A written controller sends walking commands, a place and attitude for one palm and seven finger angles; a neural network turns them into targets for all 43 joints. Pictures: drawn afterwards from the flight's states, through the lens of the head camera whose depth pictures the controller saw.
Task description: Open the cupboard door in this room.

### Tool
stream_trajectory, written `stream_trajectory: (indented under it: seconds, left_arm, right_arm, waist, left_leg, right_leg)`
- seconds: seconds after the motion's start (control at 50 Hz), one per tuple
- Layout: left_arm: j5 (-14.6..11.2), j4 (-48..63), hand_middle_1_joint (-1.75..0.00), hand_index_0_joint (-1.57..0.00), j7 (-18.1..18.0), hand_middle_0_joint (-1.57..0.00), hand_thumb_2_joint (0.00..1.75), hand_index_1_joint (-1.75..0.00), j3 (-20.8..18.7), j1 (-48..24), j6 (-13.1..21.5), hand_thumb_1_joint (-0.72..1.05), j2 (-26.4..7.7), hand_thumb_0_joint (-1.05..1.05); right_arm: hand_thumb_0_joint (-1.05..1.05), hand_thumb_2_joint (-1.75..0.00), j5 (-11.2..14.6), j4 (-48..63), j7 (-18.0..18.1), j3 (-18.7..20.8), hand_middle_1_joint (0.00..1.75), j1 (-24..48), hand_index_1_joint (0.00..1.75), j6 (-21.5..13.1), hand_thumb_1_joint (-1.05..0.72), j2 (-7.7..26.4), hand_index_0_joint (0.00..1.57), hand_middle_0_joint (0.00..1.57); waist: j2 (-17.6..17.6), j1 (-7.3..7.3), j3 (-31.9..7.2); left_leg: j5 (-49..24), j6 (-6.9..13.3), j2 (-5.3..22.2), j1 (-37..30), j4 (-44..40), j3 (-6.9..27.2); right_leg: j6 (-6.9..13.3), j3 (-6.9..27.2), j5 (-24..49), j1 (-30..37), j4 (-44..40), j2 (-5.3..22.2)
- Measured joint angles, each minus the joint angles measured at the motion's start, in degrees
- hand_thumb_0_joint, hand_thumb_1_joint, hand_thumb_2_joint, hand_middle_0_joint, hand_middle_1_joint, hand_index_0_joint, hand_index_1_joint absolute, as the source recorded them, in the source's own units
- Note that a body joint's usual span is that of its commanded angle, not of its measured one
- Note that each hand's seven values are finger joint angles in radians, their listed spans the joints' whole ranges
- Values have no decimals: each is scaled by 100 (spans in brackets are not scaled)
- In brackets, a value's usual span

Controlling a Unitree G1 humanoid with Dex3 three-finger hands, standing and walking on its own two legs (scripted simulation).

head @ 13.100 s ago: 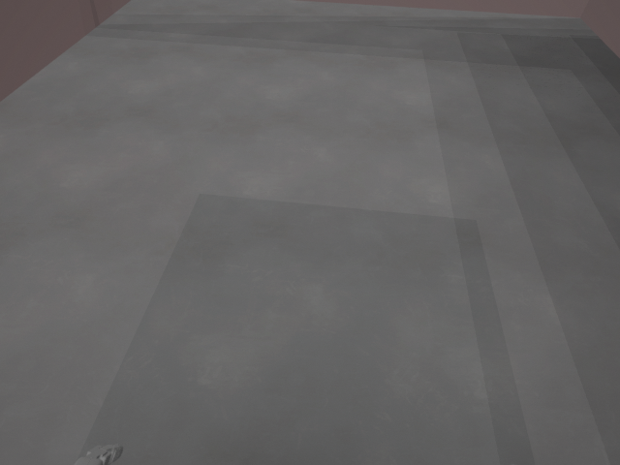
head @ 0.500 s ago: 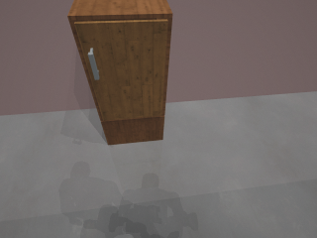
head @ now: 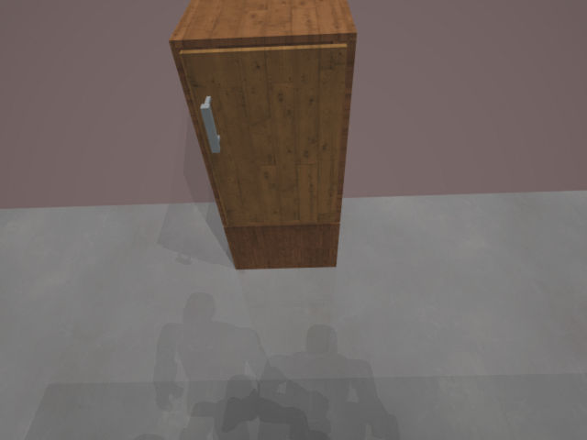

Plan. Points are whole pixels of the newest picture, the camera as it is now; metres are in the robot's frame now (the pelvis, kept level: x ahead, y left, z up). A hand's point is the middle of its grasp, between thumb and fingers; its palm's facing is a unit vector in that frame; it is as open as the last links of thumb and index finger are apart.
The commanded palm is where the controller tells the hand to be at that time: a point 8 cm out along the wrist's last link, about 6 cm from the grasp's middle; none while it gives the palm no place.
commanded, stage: take the last steps up to it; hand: left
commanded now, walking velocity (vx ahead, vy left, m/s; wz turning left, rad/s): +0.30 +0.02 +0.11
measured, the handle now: (212, 124) +0.82 +0.26 -0.03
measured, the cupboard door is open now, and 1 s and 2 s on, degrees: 0 0 0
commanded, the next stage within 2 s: come to a stop and stand still in 0.92 s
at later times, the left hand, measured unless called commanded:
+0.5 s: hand out of the picture -0.01 +0.20 -0.17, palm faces +0.12 -0.98 -0.14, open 7.4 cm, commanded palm none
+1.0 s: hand (213, 354) +0.29 +0.18 -0.16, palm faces +0.08 -0.97 -0.23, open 7.2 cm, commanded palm none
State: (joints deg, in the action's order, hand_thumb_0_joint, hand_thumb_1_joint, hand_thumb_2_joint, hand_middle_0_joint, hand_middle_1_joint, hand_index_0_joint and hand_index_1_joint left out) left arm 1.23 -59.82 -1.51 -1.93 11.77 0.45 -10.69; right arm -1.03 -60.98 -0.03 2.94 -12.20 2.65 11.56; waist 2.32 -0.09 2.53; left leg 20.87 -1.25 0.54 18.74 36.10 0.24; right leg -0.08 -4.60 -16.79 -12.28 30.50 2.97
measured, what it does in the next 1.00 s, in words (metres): walks ahead: left foot, then right foot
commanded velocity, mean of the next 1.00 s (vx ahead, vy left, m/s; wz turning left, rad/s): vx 0.25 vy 0.00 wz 0.01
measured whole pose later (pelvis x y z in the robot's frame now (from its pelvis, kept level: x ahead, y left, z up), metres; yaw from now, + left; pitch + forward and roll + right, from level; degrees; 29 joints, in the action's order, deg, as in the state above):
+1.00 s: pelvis +0.23 -0.01 +0.00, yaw +3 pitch +0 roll +0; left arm 1.3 -59.8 -1.1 -2.9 10.9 3.7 -9.2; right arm -1.4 -61.1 -0.1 2.8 -13.6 -0.7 10.3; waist 1.7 0.7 4.0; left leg 19.2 -1.3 6.0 26.4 57.4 -3.8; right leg 3.4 -9.8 -11.5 -13.7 25.2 0.9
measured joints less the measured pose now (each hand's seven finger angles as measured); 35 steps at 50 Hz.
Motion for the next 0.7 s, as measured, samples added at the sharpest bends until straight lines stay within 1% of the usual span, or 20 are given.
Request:
stream_trajectory:
  seconds: [0.04,0.08,0.14,0.18,0.26,0.3,0.34,0.36,0.38,0.42,0.46,0.5,0.54,0.6,0.64,0.7]
  left_arm:
    - [18,18,-30,-20,20,-20,90,-29,10,141,33,91,56,0]
    - [30,-10,-30,-20,53,-20,90,-29,23,276,67,90,114,0]
    - [39,-87,-30,-20,88,-20,90,-29,45,476,154,90,204,0]
    - [53,-146,-30,-20,99,-20,90,-30,55,619,209,90,259,0]
    - [83,-330,-30,-20,117,-20,90,-30,42,913,249,90,309,0]
    - [76,-452,-30,-20,120,-20,90,-30,21,1056,225,90,298,0]
    - [48,-586,-30,-20,124,-20,90,-30,1,1210,172,90,289,0]
    - [31,-643,-30,-20,131,-20,90,-30,-7,1277,134,90,278,0]
    - [22,-707,-30,-20,138,-20,90,-30,-15,1297,76,90,243,0]
    - [43,-792,-30,-20,148,-20,90,-29,-15,1294,-54,90,204,0]
    - [56,-805,-30,-20,182,-20,90,-29,-33,1201,-102,91,178,1]
    - [67,-724,-30,-20,213,-20,90,-29,-64,1028,-86,91,133,1]
    - [63,-579,-30,-20,228,-20,90,-29,-97,801,-61,91,76,1]
    - [50,-317,-30,-19,236,-19,90,-29,-135,413,-48,91,9,1]
    - [34,-159,-30,-19,245,-19,90,-29,-154,149,-42,91,-13,1]
    - [25,44,-30,-19,258,-19,90,-29,-175,-189,-6,91,-25,0]
  right_arm:
    - [0,-90,-27,-9,-41,19,30,-30,30,38,-92,28,20,20]
    - [0,-90,-47,15,-84,47,30,-62,30,-1,-91,59,20,20]
    - [0,-90,-62,40,-125,77,30,-127,30,-63,-91,100,20,20]
    - [0,-90,-63,29,-139,83,30,-145,30,-76,-91,111,20,20]
    - [0,-90,-47,13,-150,55,30,-85,30,-107,-92,74,20,20]
    - [1,-90,-35,36,-141,20,30,-27,30,-163,-92,29,20,20]
    - [1,-90,-21,81,-120,-22,30,7,30,-282,-91,-5,20,20]
    - [0,-90,-24,95,-96,-32,30,29,30,-364,-91,-32,20,20]
    - [0,-90,-36,95,-68,-41,30,70,30,-426,-91,-106,20,20]
    - [0,-90,-57,130,-33,-80,30,49,30,-521,-91,-229,20,20]
    - [0,-90,-45,156,60,-37,30,-68,30,-579,-93,-267,20,20]
    - [0,-90,-47,105,88,-44,30,-230,30,-611,-95,-258,20,20]
    - [-1,-90,-41,-1,98,-67,30,-426,30,-624,-95,-267,20,20]
    - [0,-90,-35,-188,95,-94,30,-725,30,-603,-94,-312,20,20]
    - [0,-90,-45,-304,86,-92,30,-892,30,-580,-93,-346,20,20]
    - [0,-90,-72,-443,69,-70,30,-1057,30,-530,-92,-375,20,20]
  waist:
    - [-57,-50,-83]
    - [-98,-47,-124]
    - [-119,-52,-156]
    - [-135,-100,-161]
    - [-220,-256,-136]
    - [-275,-317,-114]
    - [-279,-334,-112]
    - [-292,-322,-105]
    - [-390,-317,-60]
    - [-453,-278,-29]
    - [-428,-177,-31]
    - [-413,-105,-18]
    - [-410,-69,-11]
    - [-405,-45,7]
    - [-379,-3,34]
    - [-304,90,104]
  left_leg:
    - [248,5,19,204,731,-100]
    - [139,-5,94,355,1283,-199]
    - [-77,-45,246,423,1550,-300]
    - [-115,-63,332,376,1398,-351]
    - [38,-39,398,149,670,-454]
    - [-51,-13,390,-51,141,-540]
    - [-294,2,383,-403,-589,-667]
    - [-461,54,372,-499,-771,-684]
    - [-486,104,322,-509,-663,-742]
    - [-365,167,309,-638,-596,-851]
    - [-341,192,296,-859,-798,-899]
    - [-416,178,252,-1114,-1104,-926]
    - [-466,181,198,-1342,-1374,-939]
    - [-461,142,132,-1633,-1654,-960]
    - [-390,89,118,-1790,-1735,-969]
    - [-153,-36,170,-1972,-1655,-1006]
  right_leg:
    - [69,-18,80,100,-198,41]
    - [76,-68,187,218,-433,74]
    - [68,-204,279,360,-693,95]
    - [56,-285,298,420,-802,100]
    - [-6,-385,252,480,-869,131]
    - [-71,-421,167,489,-801,157]
    - [-161,-450,-17,455,-565,164]
    - [-189,-442,-176,377,-314,187]
    - [-162,-361,-451,241,98,250]
    - [-80,-190,-944,-214,1269,218]
    - [-33,-128,-879,-703,2238,185]
    - [-45,-102,-561,-1107,2700,217]
    - [-85,-77,-257,-1425,2800,276]
    - [-145,-39,91,-1736,2541,368]
    - [-160,-39,226,-1793,2112,410]
    - [-130,-91,304,-1663,1309,394]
